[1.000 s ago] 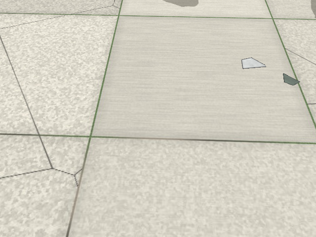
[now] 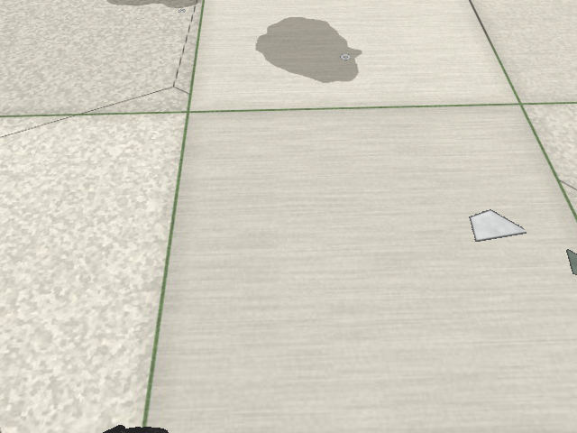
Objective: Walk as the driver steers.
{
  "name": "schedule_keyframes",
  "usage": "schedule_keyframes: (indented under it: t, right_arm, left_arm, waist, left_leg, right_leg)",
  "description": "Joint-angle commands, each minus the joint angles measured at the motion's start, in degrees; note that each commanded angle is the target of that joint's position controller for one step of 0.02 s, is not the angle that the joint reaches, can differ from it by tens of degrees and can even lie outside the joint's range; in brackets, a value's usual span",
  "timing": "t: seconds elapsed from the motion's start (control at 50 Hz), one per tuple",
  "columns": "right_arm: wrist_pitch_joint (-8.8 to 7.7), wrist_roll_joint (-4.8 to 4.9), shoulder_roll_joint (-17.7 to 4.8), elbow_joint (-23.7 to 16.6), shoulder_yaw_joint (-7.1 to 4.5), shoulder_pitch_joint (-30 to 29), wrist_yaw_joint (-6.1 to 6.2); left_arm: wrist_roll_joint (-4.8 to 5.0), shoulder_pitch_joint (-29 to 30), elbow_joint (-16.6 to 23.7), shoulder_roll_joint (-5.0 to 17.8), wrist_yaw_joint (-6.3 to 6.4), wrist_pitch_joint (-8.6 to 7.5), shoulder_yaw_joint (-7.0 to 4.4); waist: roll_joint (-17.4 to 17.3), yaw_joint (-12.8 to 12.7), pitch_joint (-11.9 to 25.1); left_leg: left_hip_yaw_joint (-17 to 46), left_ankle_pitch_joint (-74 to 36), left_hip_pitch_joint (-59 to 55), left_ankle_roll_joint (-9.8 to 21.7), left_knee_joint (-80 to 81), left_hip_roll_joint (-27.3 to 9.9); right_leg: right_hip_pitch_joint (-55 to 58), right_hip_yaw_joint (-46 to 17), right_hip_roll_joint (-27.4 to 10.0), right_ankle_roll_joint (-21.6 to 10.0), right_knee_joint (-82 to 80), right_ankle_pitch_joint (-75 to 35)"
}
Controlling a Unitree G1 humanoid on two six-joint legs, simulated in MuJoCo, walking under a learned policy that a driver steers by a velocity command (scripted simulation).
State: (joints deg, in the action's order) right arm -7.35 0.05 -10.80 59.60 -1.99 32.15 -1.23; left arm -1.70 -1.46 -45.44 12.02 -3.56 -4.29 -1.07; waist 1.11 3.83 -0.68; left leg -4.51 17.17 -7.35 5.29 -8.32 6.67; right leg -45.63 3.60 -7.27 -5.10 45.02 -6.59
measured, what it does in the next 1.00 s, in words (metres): walks ahead: right foot, then left foot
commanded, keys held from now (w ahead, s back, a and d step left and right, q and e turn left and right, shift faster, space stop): w+shift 0.62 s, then shift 0.36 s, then e+shift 0.02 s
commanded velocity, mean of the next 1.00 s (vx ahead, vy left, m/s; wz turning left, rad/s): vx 0.80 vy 0.00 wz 0.00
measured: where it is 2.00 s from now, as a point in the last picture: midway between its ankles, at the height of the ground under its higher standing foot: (259, 249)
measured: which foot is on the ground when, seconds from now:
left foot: down 0.00-0.16, up 0.18-0.58, down 0.60-1.00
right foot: up 0.00-0.12, down 0.14-0.62, up 0.64-1.00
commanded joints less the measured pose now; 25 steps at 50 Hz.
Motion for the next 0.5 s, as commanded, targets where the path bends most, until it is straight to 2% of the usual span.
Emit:
schedule_keyframes:
  t: [0.02,0.06,0.08,0.1,0.12,0.14,0.16,0.18,0.2,0.22,0.24,0.26,0.28,0.3,0.32,0.34,0.38,0.4,0.42,0.46,0.5]
  right_arm:
    - [-1.51,0.38,-7.83,-3.15,-0.60,-0.52,0.80]
    - [-1.01,-0.33,-10.21,-2.75,-0.72,0.24,1.30]
    - [-0.44,-1.04,-11.65,-2.51,-0.96,0.22,1.87]
    - [0.40,-1.88,-12.93,-2.15,-1.29,-0.20,2.52]
    - [1.32,-2.60,-14.15,-2.29,-1.70,-1.88,3.02]
    - [1.72,-2.67,-13.87,-3.09,-1.84,-4.79,3.06]
    - [1.27,-1.70,-6.61,-5.42,-0.42,-3.55,1.99]
    - [0.05,1.65,-3.75,-6.76,0.11,1.56,0.80]
    - [-0.18,1.10,-8.00,-8.50,-0.53,-6.56,1.52]
    - [-0.38,0.73,-8.15,-9.92,-0.54,-11.83,1.37]
    - [-0.10,-0.01,-6.76,-10.23,-0.22,-13.53,1.05]
    - [0.75,-1.30,-5.35,-10.78,0.04,-13.59,0.45]
    - [1.74,-2.18,-3.70,-10.89,0.51,-12.29,-0.39]
    - [2.41,-2.57,-3.05,-11.53,0.73,-13.53,-0.91]
    - [2.85,-2.89,-2.95,-12.80,0.90,-16.18,-1.33]
    - [3.04,-3.00,-3.58,-14.30,1.03,-19.83,-1.59]
    - [2.82,-2.86,-4.48,-17.66,1.44,-27.79,-1.90]
    - [2.62,-2.51,-4.20,-18.35,1.79,-29.75,-2.12]
    - [2.25,-2.11,-3.55,-19.46,2.36,-32.14,-2.49]
    - [2.10,-1.34,-4.24,-20.30,2.48,-36.44,-2.66]
    - [2.08,-1.37,-6.15,-20.70,2.08,-37.30,-2.19]
  left_arm:
    - [0.72,7.73,4.60,2.04,-0.15,-0.59,0.45]
    - [0.56,7.02,4.75,3.79,0.55,-0.72,-0.01]
    - [0.52,4.32,4.29,5.09,1.00,-0.69,-0.48]
    - [0.59,-2.47,2.71,6.97,1.64,-0.70,-1.25]
    - [0.69,-13.36,-0.58,9.18,2.51,-0.66,-2.35]
    - [-0.08,-24.49,-3.84,11.59,3.52,-0.48,-3.60]
    - [-1.79,-30.42,-4.77,16.41,4.41,-0.27,-5.08]
    - [-1.75,-28.06,-5.06,16.21,3.15,-0.27,-5.50]
    - [-0.73,-22.51,-5.11,12.20,2.39,-0.55,-5.12]
    - [-0.30,-19.61,-5.55,8.54,2.10,-1.17,-4.30]
    - [-0.77,-17.83,-6.18,5.83,2.02,-1.62,-3.67]
    - [-0.65,-17.60,-7.01,4.10,2.31,-1.99,-2.94]
    - [-0.29,-18.00,-8.02,3.39,2.62,-2.37,-2.49]
    - [0.36,-18.94,-8.85,3.34,2.74,-2.89,-2.36]
    - [1.02,-19.87,-9.44,4.26,2.72,-3.39,-2.43]
    - [1.20,-20.43,-9.48,5.14,2.58,-3.75,-2.50]
    - [1.33,-22.18,-9.54,5.98,2.15,-4.22,-2.46]
    - [1.67,-22.40,-9.32,5.98,1.97,-4.41,-2.37]
    - [2.02,-23.14,-9.34,6.94,2.01,-4.82,-2.52]
    - [2.62,-26.61,-10.53,8.33,2.28,-5.20,-2.51]
    - [2.15,-27.91,-11.13,10.04,2.63,-4.83,-2.51]
  waist:
    - [-1.63,-1.54,-9.65]
    - [-4.29,-2.63,-5.85]
    - [-6.54,-4.50,-2.68]
    - [-8.26,-8.09,1.40]
    - [-9.22,-13.04,6.98]
    - [-8.27,-18.36,11.57]
    - [2.41,-16.38,17.40]
    - [14.55,-10.48,23.34]
    - [5.58,-10.07,13.95]
    - [0.02,-9.05,6.92]
    - [-4.30,-6.61,2.79]
    - [-4.29,-4.10,0.54]
    - [-1.94,-2.09,-0.46]
    - [-1.07,-1.43,-2.51]
    - [-0.60,-1.20,-4.54]
    - [-0.90,-1.55,-6.14]
    - [-0.81,-2.93,-8.85]
    - [-1.42,-3.29,-8.59]
    - [-0.23,-3.77,-9.17]
    - [-0.63,-5.71,-9.68]
    - [0.76,-5.74,-8.23]
  left_leg:
    - [3.95,-38.35,11.38,3.28,9.88,-14.39]
    - [2.47,-61.30,1.06,2.19,2.98,-15.63]
    - [2.37,-72.01,-2.77,1.69,-3.06,-16.75]
    - [2.40,-78.12,-4.38,1.44,-12.75,-17.72]
    - [2.04,-77.73,-3.02,1.66,-26.07,-18.21]
    - [1.17,-66.41,5.94,2.00,-42.44,-16.47]
    - [1.16,-28.90,25.25,2.06,-65.56,-9.68]
    - [8.63,8.43,43.84,1.24,-80.70,-1.10]
    - [10.53,2.04,50.14,3.12,-79.21,-6.38]
    - [9.76,-2.32,50.06,3.23,-75.53,-8.47]
    - [9.91,-3.30,47.70,3.10,-71.85,-10.43]
    - [10.22,-3.56,45.18,2.58,-69.44,-11.69]
    - [9.96,-3.33,43.29,1.55,-67.09,-12.79]
    - [9.34,-3.14,44.21,0.62,-65.34,-13.87]
    - [8.26,-4.09,46.62,-0.28,-63.24,-14.91]
    - [6.52,-6.77,48.57,-0.96,-60.12,-15.40]
    - [3.29,-14.62,48.89,-1.69,-48.93,-15.55]
    - [1.93,-19.64,45.47,-1.75,-42.47,-14.83]
    - [0.77,-24.12,40.36,-1.31,-35.45,-14.30]
    - [-2.11,-30.31,36.47,-0.06,-28.44,-11.65]
    - [-3.05,-29.46,36.90,1.46,-23.58,-9.38]
  right_leg:
    - [12.32,4.56,4.15,-1.46,-10.56,-5.54]
    - [15.00,6.28,8.31,-2.83,-13.32,-0.45]
    - [17.95,6.40,10.52,-3.49,-13.52,4.27]
    - [24.39,5.39,12.04,-4.37,-13.68,8.47]
    - [34.64,4.15,12.50,-5.46,-14.56,12.10]
    - [48.34,0.93,8.81,-6.96,-15.41,15.59]
    - [64.08,-17.50,-5.99,-10.19,-13.50,32.49]
    - [73.40,-50.08,-15.84,-16.63,-25.47,41.40]
    - [66.82,-44.23,-12.01,-13.71,-29.36,40.94]
    - [57.20,-35.35,-10.57,-12.38,-30.87,34.19]
    - [49.06,-29.60,-8.35,-10.69,-32.52,29.19]
    - [42.61,-24.93,-5.76,-8.85,-33.75,26.97]
    - [38.17,-22.21,-4.61,-8.25,-35.53,27.36]
    - [35.84,-20.11,-3.52,-7.98,-37.20,26.25]
    - [34.20,-17.86,-2.99,-7.91,-38.92,24.60]
    - [32.96,-15.17,-1.74,-7.71,-40.71,21.62]
    - [31.02,-9.63,0.92,-7.26,-42.76,10.82]
    - [29.85,-6.86,2.65,-6.46,-42.90,6.35]
    - [27.74,-5.95,2.26,-5.95,-44.14,2.00]
    - [32.87,-4.76,0.87,-5.13,-47.75,-6.97]
    - [43.98,-2.71,-0.34,-4.16,-45.24,-20.45]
